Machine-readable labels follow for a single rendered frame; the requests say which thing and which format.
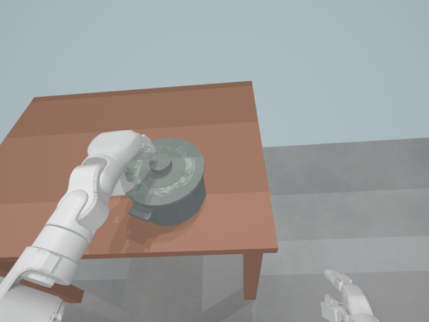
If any robot left hand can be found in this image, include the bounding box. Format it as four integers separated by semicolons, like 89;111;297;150
87;130;156;197

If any robot left upper arm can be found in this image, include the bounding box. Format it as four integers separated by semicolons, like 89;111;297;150
0;282;66;322

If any lid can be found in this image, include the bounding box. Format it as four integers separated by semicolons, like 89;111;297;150
123;138;204;207

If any pot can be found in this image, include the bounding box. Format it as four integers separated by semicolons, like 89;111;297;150
128;144;206;226

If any table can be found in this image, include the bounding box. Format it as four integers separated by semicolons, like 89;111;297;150
0;80;278;303

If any left robot forearm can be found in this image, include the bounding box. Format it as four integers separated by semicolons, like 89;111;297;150
0;154;121;301

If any knob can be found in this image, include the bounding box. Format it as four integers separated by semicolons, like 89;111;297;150
149;153;172;174

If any robot right hand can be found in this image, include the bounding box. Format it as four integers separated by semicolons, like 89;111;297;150
320;270;373;322

